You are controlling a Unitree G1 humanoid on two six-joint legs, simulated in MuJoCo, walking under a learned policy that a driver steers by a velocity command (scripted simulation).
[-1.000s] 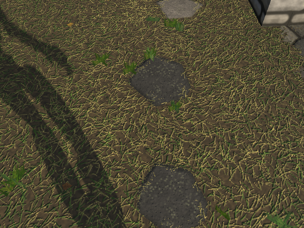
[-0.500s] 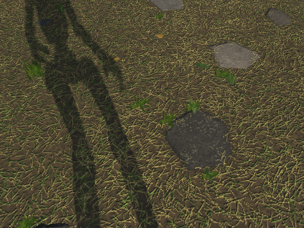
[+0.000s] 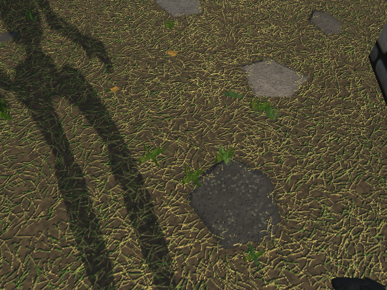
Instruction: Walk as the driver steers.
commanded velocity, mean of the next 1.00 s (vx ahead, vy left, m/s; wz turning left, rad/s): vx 0.08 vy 0.00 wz -0.36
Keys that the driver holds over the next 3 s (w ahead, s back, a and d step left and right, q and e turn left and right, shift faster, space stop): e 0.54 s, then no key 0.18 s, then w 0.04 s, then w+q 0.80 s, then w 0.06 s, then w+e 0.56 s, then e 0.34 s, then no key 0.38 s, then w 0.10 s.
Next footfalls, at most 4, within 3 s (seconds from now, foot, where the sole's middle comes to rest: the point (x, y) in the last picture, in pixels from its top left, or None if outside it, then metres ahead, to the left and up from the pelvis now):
0.26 right None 0.05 -0.14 -0.77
0.74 left None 0.11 0.07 -0.77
1.08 right None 0.08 -0.20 -0.77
1.54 left None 0.45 0.02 -0.77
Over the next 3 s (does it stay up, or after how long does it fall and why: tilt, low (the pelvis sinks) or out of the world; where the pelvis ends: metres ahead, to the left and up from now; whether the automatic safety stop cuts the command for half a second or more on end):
stays up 0.88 -0.12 0.00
